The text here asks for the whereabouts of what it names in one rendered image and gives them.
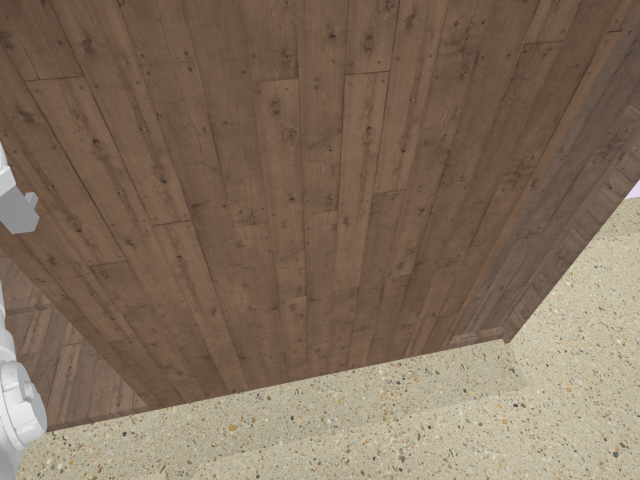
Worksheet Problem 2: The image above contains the left robot upper arm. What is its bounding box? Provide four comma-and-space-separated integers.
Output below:
0, 360, 47, 480

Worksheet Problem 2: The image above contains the wardrobe door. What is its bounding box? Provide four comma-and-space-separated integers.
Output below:
0, 0, 639, 411
454, 0, 640, 336

